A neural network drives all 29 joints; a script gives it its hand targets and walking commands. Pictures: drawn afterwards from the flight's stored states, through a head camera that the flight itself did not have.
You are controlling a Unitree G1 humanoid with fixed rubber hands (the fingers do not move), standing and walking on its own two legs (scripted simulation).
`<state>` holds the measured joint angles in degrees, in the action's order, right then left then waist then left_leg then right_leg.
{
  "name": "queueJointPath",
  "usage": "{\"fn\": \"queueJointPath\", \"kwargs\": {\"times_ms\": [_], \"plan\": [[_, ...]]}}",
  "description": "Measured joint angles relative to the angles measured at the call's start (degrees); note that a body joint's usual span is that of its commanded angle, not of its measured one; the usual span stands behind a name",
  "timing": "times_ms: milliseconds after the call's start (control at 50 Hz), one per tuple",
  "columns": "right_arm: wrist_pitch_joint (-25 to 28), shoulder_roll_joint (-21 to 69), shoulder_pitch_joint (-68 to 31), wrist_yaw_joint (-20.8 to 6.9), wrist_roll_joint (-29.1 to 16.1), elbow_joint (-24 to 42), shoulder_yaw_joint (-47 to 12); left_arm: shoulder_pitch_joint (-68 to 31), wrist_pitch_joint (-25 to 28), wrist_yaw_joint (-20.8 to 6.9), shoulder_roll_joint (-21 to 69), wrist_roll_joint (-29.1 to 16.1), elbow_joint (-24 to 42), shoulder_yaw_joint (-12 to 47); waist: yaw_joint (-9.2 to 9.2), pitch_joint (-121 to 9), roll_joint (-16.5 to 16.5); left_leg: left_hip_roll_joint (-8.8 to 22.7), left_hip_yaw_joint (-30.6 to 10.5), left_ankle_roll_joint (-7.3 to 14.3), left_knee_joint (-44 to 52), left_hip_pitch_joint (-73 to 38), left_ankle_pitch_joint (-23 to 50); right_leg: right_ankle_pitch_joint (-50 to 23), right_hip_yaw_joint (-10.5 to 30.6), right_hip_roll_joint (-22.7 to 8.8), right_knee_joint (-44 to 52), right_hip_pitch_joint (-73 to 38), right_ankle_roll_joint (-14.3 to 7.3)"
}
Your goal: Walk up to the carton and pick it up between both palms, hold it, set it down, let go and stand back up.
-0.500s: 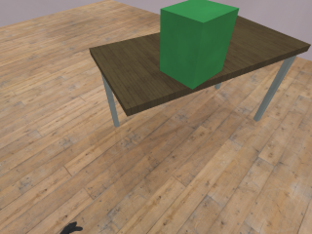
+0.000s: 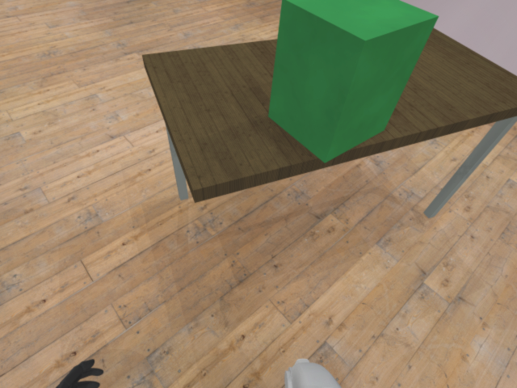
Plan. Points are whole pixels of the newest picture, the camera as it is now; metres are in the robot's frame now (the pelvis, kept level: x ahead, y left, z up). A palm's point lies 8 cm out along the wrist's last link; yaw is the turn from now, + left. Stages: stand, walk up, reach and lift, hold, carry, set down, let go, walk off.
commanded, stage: walk up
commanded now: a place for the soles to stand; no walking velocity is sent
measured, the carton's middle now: (340, 73) +0.76 -0.22 +0.10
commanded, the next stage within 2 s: none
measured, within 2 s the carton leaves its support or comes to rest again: neither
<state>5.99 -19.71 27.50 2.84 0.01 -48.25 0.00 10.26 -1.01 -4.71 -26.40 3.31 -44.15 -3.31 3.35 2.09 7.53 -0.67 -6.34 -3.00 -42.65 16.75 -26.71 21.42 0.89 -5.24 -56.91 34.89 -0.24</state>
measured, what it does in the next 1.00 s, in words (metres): steps to the right, turning left: right foot, then left foot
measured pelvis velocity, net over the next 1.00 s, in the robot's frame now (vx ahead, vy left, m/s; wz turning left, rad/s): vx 0.17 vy -0.19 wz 0.27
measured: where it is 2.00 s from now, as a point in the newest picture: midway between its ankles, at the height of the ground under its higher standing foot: outside the picture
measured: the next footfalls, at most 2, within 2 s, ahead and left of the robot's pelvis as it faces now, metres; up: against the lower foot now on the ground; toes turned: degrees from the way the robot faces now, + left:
right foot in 0.04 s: +0.13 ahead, -0.16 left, +0.00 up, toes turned -2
left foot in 0.32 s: +0.16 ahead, +0.07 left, +0.00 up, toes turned +7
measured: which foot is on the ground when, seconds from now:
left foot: down 0.00-0.06, up 0.08-0.30, down 0.32-0.64, up 0.66-1.00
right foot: up 0.00-0.02, down 0.04-0.34, up 0.36-0.62, down 0.64-1.00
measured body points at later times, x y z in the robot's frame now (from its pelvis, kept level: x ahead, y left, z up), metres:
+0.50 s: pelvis +0.09 -0.09 -0.01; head +0.12 -0.07 +0.44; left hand +0.16 +0.23 -0.12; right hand +0.19 -0.39 -0.10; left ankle +0.12 +0.06 -0.71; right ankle +0.13 -0.19 -0.68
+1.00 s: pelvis +0.17 -0.19 -0.02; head +0.19 -0.18 +0.43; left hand +0.17 +0.12 -0.13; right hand +0.37 -0.45 -0.13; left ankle +0.23 -0.05 -0.70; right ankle +0.18 -0.27 -0.71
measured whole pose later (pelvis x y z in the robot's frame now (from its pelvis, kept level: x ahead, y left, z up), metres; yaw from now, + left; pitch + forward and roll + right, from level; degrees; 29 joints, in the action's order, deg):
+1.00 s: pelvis +0.17 -0.19 -0.02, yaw +15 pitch -2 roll +0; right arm 4.4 -21.9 12.4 2.7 0.0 -49.5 0.0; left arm 15.4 2.1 -2.0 -19.2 2.1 -44.1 -4.2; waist -3.9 3.8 0.2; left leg 0.0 -1.6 2.3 -55.2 33.1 -26.4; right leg 31.2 -10.9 -2.6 -54.4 21.7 -3.8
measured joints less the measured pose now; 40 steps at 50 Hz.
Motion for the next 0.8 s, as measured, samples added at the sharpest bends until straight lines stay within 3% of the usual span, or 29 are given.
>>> {"fn": "queueJointPath", "kwargs": {"times_ms": [40, 100, 160, 240, 300, 340, 420, 500, 620, 640, 660, 700, 740, 800], "plan": [[0.00, -0.24, -0.78, 0.00, 0.00, 0.00, -0.01, 0.02, 0.65, -0.03, 0.09, -0.26, 0.05, -0.02, -0.53, 0.07, -0.51, 1.12, -0.52, -1.06, -2.58, 0.23, -2.34, 0.11, 0.09, 0.44, 6.96, -2.99, 0.00], [-1.10, -0.84, -3.47, 0.68, 0.00, -0.14, 0.01, -0.11, 1.74, 0.08, 2.20, -0.60, -0.02, -0.17, -1.65, 1.39, -3.71, 1.67, -2.23, 2.54, -19.74, 6.23, -3.75, -0.94, -2.38, 2.70, 5.40, -4.23, 0.06], [-1.18, -1.13, -6.26, 0.82, 0.00, -0.05, 0.00, 0.00, 1.76, 0.16, 5.27, -1.00, -0.01, -0.16, -2.94, 1.55, -5.59, 1.79, 1.61, 3.54, -29.84, 11.18, -2.97, 0.45, -4.03, 3.11, 5.64, -6.91, -0.69], [-1.18, -1.18, -9.41, 0.61, 0.00, -0.03, -0.01, 0.24, 2.00, 0.22, 7.52, -1.00, 0.00, -0.17, -4.82, 1.53, -6.90, 2.74, 5.85, 3.68, -24.28, 12.27, -2.43, 2.15, -5.88, 3.24, 6.00, -9.90, -1.70], [-0.78, -1.20, -11.15, 0.57, 0.00, 0.00, -0.01, 0.22, 1.93, 0.22, 7.49, -0.97, 0.00, -0.18, -5.64, 1.51, -7.08, 2.50, 7.13, 4.53, -14.13, 12.29, -2.46, 3.27, -7.83, 3.05, 6.01, -10.50, -2.15], [0.25, -1.13, -11.44, 0.57, 0.00, 0.00, -0.01, 0.36, 1.18, 0.22, 6.91, -0.95, -0.06, -0.19, -5.82, 1.54, -6.23, 1.57, 7.27, 5.14, -6.91, 11.37, 3.95, 4.23, -8.70, 2.22, 5.38, -10.42, -2.18], [1.36, -1.22, -10.41, 0.80, 0.00, -0.06, 0.01, 0.75, -0.66, 0.28, 5.09, -0.84, -0.04, -0.20, -5.41, 1.61, -4.49, 0.93, 6.59, 3.64, -6.39, 10.64, 6.04, 10.22, -5.15, 3.37, -3.47, -7.13, -2.19], [1.36, -1.21, -8.71, 1.34, 0.00, -0.06, 0.00, 0.76, -0.68, 0.31, 2.09, -0.82, -0.02, -0.20, -4.12, 1.60, -2.77, 1.63, 5.49, 2.15, -5.06, 10.27, 5.87, 10.85, -3.53, 2.28, -5.26, -3.01, -2.18], [1.13, -1.38, -6.24, 1.52, 0.00, -0.08, 0.00, 0.79, -0.37, 0.31, -0.88, -0.82, 0.01, -0.60, -2.54, 1.54, -2.22, 4.54, 2.74, -0.57, -8.15, 10.36, 2.62, 8.98, -1.47, 0.73, -3.92, -2.13, -2.18], [0.76, -1.58, -6.07, 1.51, 0.00, -0.10, -0.01, 0.82, 0.13, 0.31, -1.10, -0.83, 0.06, -0.71, -2.60, 1.50, -2.55, 5.27, 2.00, -0.23, -9.87, 10.79, 1.38, 8.07, -1.39, 0.91, -0.98, -3.55, -2.18], [0.15, -1.88, -6.10, 1.51, 0.00, -0.20, 0.00, 0.81, 0.95, 0.36, -1.03, -0.83, 0.04, -0.84, -2.92, 1.71, -3.26, 5.33, 0.11, 1.56, -14.07, 11.88, -0.44, 6.49, -2.17, 1.62, -0.95, -3.87, -1.71], [-1.47, -1.97, -6.83, 1.67, 0.00, -1.12, 0.00, 1.12, 1.50, 0.57, 0.38, -1.00, -0.02, -0.84, -3.64, 1.77, -4.41, 3.01, -2.54, 3.36, -25.09, 14.54, -2.08, 6.83, -3.87, 2.72, -2.70, -4.53, -1.42], [-1.80, -2.08, -7.77, 1.70, 0.00, -1.30, -0.01, 1.90, 1.50, 0.86, 2.60, -1.22, -0.01, -0.83, -4.21, 1.76, -5.19, 0.71, -1.52, 3.54, -32.75, 16.36, -1.76, 7.33, -4.95, 3.09, -1.94, -6.43, -1.56], [-1.71, -2.13, -9.25, 1.37, 0.00, -1.26, -0.02, 3.07, 2.17, 1.64, 5.71, -1.24, 0.02, -0.82, -4.69, 1.73, -6.42, 0.02, 1.87, 3.54, -32.40, 16.67, -0.66, 7.50, -6.77, 3.42, 0.42, -9.64, -2.24]]}}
